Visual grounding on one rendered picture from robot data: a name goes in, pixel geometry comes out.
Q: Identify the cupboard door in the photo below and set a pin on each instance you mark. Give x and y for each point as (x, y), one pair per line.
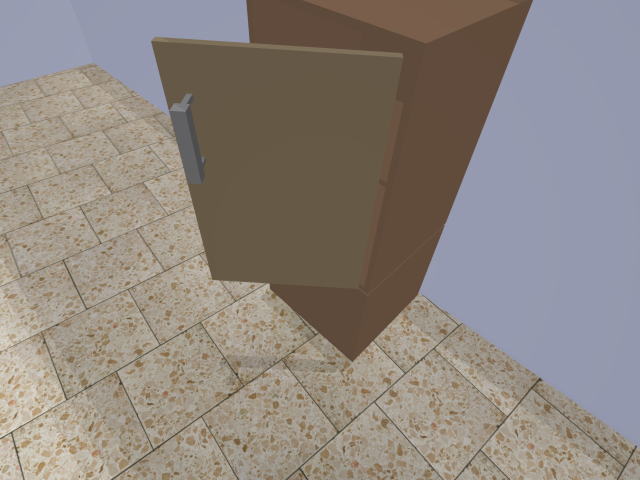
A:
(294, 139)

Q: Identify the handle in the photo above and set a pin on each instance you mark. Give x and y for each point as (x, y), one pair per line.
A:
(185, 132)

